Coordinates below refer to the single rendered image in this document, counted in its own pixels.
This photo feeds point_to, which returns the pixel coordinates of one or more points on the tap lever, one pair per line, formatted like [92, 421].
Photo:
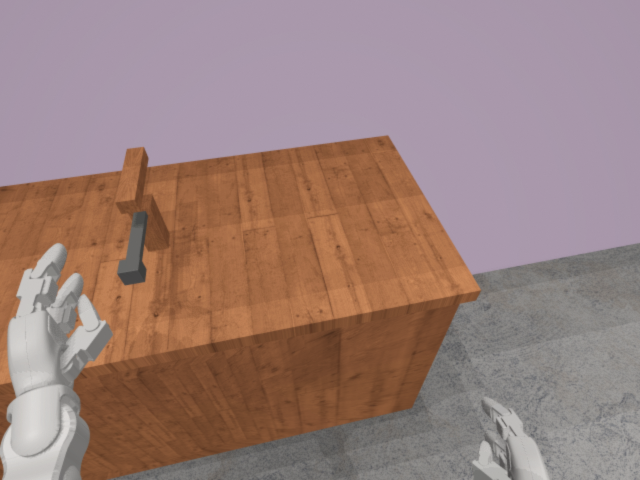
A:
[132, 270]

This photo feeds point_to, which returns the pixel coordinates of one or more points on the right robot hand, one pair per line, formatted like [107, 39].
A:
[519, 456]

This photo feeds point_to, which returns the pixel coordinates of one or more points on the counter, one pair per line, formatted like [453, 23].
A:
[286, 292]

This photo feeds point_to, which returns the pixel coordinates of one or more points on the left robot forearm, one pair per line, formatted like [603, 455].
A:
[47, 438]

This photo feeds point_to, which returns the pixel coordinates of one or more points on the left robot hand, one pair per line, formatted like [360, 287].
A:
[36, 336]

